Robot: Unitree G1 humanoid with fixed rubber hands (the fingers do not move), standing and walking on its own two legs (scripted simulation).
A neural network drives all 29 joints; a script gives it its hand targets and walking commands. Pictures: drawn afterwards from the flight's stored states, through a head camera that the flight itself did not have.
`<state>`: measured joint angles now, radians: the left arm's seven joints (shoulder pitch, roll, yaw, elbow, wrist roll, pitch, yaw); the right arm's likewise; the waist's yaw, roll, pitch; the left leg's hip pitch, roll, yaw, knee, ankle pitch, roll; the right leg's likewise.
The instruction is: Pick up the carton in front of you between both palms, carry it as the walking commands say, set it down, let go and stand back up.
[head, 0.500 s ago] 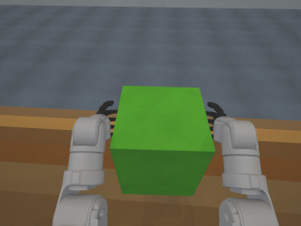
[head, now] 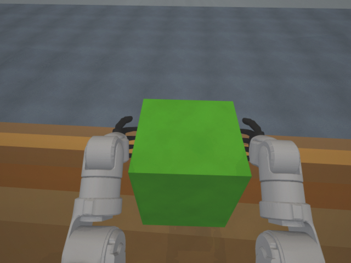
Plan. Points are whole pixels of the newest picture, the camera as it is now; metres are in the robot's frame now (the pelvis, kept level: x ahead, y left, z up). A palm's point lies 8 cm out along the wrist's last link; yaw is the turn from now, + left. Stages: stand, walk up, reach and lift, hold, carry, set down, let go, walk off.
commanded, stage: carry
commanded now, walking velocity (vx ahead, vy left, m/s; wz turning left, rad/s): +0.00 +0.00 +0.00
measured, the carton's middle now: (185, 165) +0.34 +0.00 +0.05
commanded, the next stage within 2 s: none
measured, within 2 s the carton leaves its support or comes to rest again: neither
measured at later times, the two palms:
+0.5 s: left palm (118, 145) +0.34 +0.15 +0.12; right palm (255, 147) +0.34 -0.15 +0.12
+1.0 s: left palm (130, 129) +0.41 +0.14 +0.10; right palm (249, 124) +0.43 -0.16 +0.11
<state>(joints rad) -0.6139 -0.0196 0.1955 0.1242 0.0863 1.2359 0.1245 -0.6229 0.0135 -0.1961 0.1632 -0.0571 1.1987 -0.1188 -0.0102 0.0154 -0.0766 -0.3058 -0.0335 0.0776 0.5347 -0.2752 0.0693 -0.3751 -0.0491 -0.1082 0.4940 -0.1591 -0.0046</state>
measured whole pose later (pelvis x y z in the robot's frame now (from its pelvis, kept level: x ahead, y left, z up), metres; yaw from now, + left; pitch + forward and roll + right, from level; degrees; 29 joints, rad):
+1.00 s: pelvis +0.08 -0.01 -0.01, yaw +0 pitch +5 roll +0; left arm -0.59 -0.02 0.15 0.13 0.07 1.22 0.15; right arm -0.63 -0.02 -0.21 0.18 -0.03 1.20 -0.12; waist 0.03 -0.02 -0.11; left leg -0.52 -0.01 0.04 0.88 -0.50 0.04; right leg -0.38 -0.02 -0.08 0.65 -0.36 -0.03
